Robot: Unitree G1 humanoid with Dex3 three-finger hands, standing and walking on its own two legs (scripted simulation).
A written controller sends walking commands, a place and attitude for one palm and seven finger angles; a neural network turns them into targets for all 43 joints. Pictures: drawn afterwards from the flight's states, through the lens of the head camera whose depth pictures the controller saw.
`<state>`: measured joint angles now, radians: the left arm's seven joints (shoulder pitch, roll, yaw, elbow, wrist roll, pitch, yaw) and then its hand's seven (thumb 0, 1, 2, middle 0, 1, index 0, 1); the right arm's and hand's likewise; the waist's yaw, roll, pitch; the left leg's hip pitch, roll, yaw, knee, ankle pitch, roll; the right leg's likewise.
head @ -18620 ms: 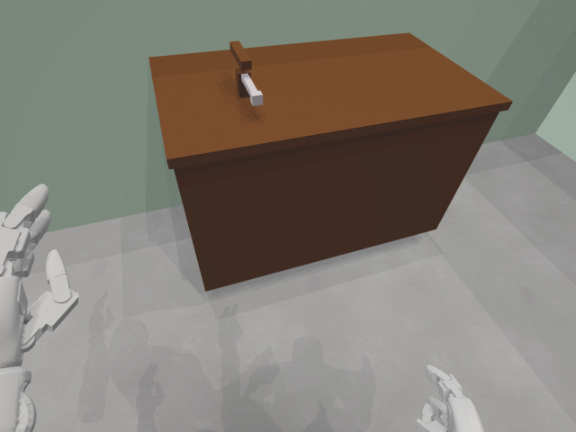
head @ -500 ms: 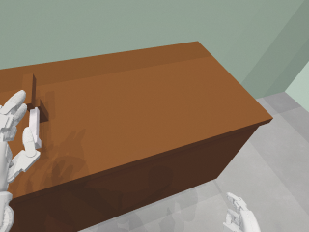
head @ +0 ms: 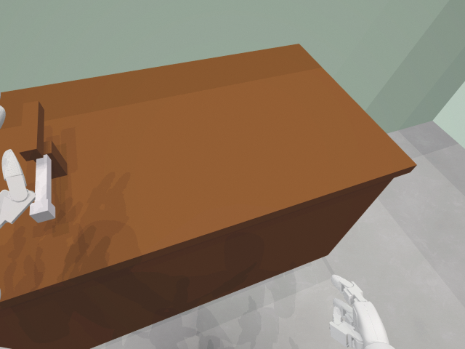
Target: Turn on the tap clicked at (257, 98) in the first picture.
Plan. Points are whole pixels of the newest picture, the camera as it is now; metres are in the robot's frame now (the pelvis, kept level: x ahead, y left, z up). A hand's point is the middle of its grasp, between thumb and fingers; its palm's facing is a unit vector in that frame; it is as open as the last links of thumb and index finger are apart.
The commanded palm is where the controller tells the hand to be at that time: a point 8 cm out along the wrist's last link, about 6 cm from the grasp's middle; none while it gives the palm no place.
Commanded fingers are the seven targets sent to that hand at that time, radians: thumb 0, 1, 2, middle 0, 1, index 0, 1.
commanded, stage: come to a stop and stand still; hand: left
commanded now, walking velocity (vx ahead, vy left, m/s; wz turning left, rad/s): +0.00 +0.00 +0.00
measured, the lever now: (42, 211) +0.31 +0.36 +0.02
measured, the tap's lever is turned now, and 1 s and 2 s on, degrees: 0 0 0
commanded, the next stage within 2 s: look again from close up in 0.38 s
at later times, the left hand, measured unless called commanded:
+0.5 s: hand (21, 245) +0.20 +0.26 +0.16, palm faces +0.39 -0.82 -0.42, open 7.4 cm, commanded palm +0.14 +0.29 +0.18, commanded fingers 0.00 0.90 0.90 -0.20 -0.30 -0.20 -0.30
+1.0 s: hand out of the picture +0.23 +0.29 +0.20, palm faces +0.45 -0.81 -0.38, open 7.4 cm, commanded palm +0.14 +0.29 +0.17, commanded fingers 0.00 0.90 0.90 -0.20 -0.30 -0.20 -0.30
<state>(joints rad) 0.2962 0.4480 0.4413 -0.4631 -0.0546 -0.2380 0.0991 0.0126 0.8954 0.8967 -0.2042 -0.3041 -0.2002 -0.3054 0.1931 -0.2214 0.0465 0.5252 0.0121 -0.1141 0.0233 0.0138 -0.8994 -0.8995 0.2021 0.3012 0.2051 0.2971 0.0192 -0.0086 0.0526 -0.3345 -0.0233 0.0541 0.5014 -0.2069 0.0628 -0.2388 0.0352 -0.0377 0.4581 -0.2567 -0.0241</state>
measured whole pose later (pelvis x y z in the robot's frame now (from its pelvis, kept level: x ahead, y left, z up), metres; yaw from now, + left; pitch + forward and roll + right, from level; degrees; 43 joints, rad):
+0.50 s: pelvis -0.01 +0.01 +0.00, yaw +1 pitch -1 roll -2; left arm 0.43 0.37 0.36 -0.44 -0.04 -0.19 0.09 0.01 0.89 0.90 -0.21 -0.31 -0.21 -0.31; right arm 0.18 -0.20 0.04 0.54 0.02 -0.08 -0.03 0.01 -0.90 -0.90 0.20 0.30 0.20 0.30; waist 0.02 0.03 0.04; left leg -0.30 -0.03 0.04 0.50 -0.19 0.07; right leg -0.20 0.03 -0.05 0.44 -0.24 -0.01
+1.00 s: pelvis -0.02 +0.01 +0.00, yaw +1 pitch -1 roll -1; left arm 0.12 0.49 0.42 -0.33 -0.07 -0.09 0.04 0.01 0.89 0.90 -0.21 -0.31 -0.21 -0.31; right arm 0.21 -0.22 0.05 0.61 -0.01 -0.14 -0.01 0.01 -0.90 -0.90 0.20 0.30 0.20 0.30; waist 0.05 -0.02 0.04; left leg -0.30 -0.05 0.06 0.48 -0.17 0.07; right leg -0.23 0.01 -0.04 0.50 -0.25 -0.02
